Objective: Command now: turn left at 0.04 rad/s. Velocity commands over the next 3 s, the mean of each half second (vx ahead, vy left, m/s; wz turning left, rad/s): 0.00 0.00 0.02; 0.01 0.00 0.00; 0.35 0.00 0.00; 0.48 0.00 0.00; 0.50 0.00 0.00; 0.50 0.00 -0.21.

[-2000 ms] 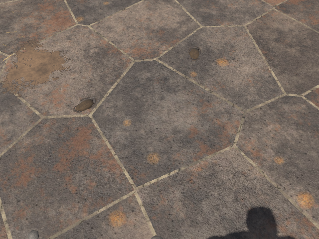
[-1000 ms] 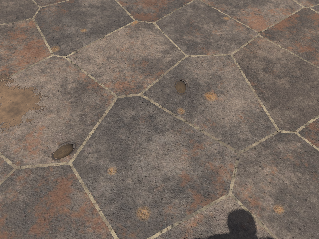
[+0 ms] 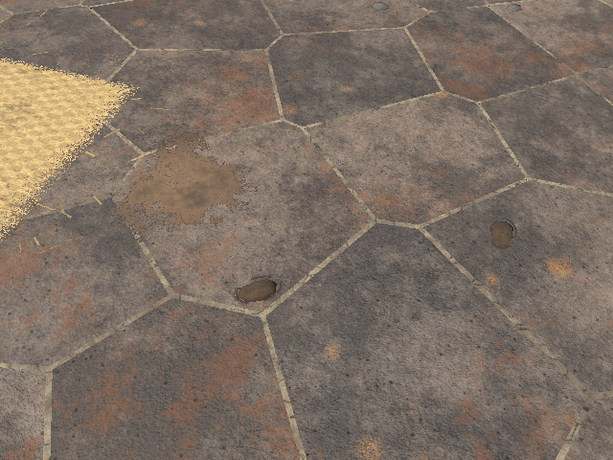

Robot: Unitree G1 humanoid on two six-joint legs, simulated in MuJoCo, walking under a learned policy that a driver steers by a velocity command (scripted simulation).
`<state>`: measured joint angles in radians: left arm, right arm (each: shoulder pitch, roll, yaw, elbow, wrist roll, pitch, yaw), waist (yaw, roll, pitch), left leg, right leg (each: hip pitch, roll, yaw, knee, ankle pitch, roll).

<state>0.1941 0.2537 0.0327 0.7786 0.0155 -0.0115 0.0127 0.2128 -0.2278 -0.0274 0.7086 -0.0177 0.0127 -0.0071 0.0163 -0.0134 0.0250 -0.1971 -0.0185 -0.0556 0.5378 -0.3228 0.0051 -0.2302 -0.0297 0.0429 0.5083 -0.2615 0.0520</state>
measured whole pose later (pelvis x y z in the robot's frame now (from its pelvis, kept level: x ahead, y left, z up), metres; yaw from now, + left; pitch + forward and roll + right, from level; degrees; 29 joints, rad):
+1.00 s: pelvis +0.00 +0.00 +0.00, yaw +0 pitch -2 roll +0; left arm 0.25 0.22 0.04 1.10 -0.01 0.01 0.05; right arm 0.29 -0.21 -0.02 0.98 0.01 0.00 -0.03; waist 0.01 0.00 0.03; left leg -0.17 -0.03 -0.04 0.52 -0.33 0.02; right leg -0.23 -0.04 0.06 0.54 -0.32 0.04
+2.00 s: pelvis +0.45 +0.00 +0.01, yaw -1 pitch +1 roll +2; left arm 0.09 0.26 0.05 0.86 -0.01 -0.09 0.01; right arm 0.36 -0.24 -0.04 1.01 0.01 -0.09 0.01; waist -0.07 -0.04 0.01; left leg -0.02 -0.08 0.05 0.19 -0.19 0.06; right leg -0.68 -0.14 0.04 0.70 0.04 0.00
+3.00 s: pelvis +1.01 +0.00 +0.01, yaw -8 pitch +0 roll +2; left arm 0.22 0.28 0.09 0.89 -0.03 -0.04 0.01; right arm 0.27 -0.24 -0.07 0.98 -0.02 -0.11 0.01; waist -0.04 -0.05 0.02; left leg -0.11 -0.03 0.18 0.28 -0.18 0.05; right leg -0.65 -0.12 0.08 1.04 -0.17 -0.03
